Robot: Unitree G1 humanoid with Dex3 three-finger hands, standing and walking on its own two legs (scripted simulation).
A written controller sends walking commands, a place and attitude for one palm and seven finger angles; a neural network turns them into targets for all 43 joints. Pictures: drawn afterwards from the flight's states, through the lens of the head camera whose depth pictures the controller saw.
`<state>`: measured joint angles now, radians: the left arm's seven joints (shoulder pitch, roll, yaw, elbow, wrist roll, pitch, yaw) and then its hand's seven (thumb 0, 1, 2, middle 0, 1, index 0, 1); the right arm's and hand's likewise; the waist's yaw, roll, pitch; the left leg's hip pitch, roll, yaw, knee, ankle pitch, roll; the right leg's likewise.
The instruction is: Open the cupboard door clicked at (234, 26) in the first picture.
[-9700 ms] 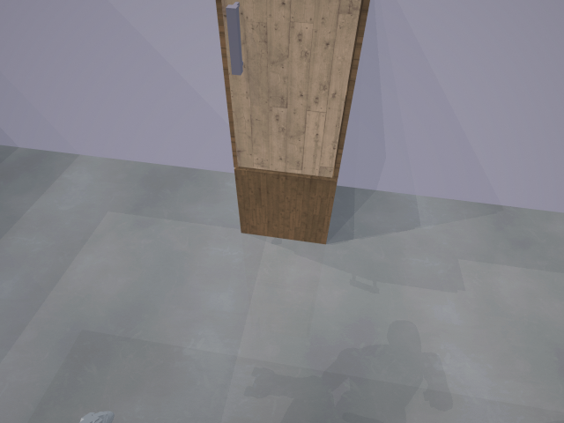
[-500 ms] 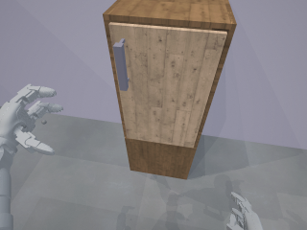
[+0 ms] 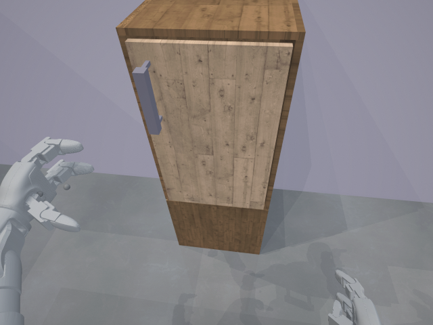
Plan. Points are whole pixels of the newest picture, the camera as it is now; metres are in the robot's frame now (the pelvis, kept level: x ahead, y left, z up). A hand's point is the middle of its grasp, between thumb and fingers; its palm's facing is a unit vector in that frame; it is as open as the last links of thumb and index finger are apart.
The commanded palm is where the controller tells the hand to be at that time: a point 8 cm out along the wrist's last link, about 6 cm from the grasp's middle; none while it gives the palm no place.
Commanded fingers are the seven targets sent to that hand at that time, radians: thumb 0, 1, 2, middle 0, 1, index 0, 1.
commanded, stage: move the hooked fingers beside the handle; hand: left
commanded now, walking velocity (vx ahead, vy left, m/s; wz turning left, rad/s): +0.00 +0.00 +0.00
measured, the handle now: (151, 98) +0.58 +0.20 +0.13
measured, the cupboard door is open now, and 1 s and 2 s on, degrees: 0 0 0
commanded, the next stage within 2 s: none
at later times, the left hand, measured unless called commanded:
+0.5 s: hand (83, 159) +0.36 +0.27 +0.14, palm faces -0.06 -1.00 +0.00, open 13.9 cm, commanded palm +0.33 +0.32 +0.14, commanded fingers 0.00 -0.50 0.30 -0.30 -1.20 -0.30 -1.20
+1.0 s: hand (101, 135) +0.42 +0.26 +0.14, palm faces -0.05 -1.00 +0.00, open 14.0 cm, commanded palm +0.41 +0.32 +0.14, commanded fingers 0.00 -0.50 0.30 -0.30 -1.20 -0.30 -1.20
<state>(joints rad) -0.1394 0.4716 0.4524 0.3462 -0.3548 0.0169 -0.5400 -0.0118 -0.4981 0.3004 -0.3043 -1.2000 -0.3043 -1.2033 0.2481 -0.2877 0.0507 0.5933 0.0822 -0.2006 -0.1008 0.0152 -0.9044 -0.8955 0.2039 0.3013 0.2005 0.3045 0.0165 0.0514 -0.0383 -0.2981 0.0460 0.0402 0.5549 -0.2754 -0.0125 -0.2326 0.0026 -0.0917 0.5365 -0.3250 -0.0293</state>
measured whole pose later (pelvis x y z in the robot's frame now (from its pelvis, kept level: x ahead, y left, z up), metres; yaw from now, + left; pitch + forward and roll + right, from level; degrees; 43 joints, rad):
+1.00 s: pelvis +0.00 +0.03 -0.01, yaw -1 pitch +7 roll -1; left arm -0.68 0.52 0.38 0.89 -0.21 -0.13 -0.44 -0.01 -0.50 0.30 -0.30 -1.20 -0.30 -1.20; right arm 0.33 -0.28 0.05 0.63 0.06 -0.11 -0.08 0.01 -0.90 -0.89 0.21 0.30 0.20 0.30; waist -0.07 0.01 -0.04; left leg -0.45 0.03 0.06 0.62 -0.29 0.03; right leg -0.38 -0.02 -0.07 0.58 -0.32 0.01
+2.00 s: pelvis +0.02 +0.03 -0.02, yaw -3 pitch +17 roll -3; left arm -0.95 0.76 0.51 1.20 -0.12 -0.20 -0.51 -0.01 -0.50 0.30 -0.30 -1.20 -0.30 -1.20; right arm 0.47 -0.29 0.03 0.63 0.03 0.07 -0.05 0.01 -0.91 -0.89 0.21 0.30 0.20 0.30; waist -0.17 0.01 -0.09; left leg -0.66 0.07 0.07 0.72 -0.36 0.03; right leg -0.57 0.02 -0.05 0.63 -0.35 0.01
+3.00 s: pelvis +0.00 +0.03 -0.02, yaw -3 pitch +18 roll -4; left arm -1.05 0.85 0.49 1.29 -0.11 -0.21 -0.53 -0.01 -0.50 0.30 -0.30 -1.20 -0.30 -1.20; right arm 0.51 -0.31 0.04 0.66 0.03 0.06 -0.07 0.01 -0.91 -0.89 0.21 0.30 0.20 0.30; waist -0.21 0.01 -0.08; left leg -0.75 0.08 0.05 0.78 -0.35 0.02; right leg -0.65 0.03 -0.06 0.66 -0.33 0.00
